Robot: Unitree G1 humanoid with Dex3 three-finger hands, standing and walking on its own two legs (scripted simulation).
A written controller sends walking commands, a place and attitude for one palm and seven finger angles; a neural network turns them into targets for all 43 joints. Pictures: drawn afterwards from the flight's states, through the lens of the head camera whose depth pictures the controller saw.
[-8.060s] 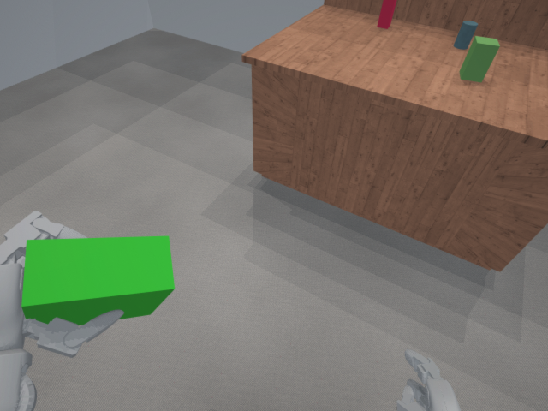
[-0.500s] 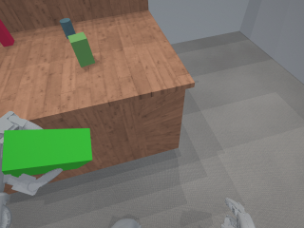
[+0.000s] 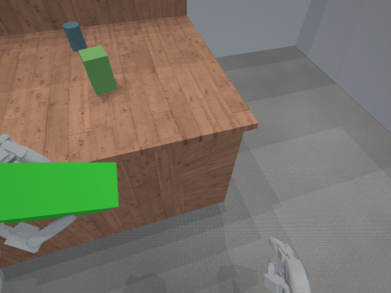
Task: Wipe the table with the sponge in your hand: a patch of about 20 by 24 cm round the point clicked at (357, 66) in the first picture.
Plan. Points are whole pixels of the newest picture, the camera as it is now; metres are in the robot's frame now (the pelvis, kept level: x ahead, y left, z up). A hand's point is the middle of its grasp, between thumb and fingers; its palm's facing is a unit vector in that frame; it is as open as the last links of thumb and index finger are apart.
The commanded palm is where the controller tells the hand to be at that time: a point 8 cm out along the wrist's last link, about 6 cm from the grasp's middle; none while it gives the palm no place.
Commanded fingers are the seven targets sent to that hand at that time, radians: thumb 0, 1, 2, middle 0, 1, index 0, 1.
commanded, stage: come to a stop and stand still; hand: left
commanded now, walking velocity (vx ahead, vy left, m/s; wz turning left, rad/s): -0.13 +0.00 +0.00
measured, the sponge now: (74, 192) +0.23 +0.19 +0.16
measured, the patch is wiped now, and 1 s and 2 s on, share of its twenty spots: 0.00 0.00 0.00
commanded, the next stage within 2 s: look again from close up in 1.44 s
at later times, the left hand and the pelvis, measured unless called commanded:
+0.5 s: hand out of the picture +0.20 +0.28 +0.18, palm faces +0.43 -0.82 -0.38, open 10.3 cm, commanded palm +0.13 +0.30 +0.18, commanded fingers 0.00 0.10 1.30 -1.20 -1.60 -1.20 -1.60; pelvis -0.04 +0.02 +0.00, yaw -2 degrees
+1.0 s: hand out of the picture +0.18 +0.30 +0.16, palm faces +0.42 -0.83 -0.36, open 10.3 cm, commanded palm +0.12 +0.33 +0.18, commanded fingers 0.00 0.10 1.30 -1.20 -1.60 -1.20 -1.60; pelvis -0.04 +0.05 +0.01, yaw +0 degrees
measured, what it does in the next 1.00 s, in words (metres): steps on the spot: right foot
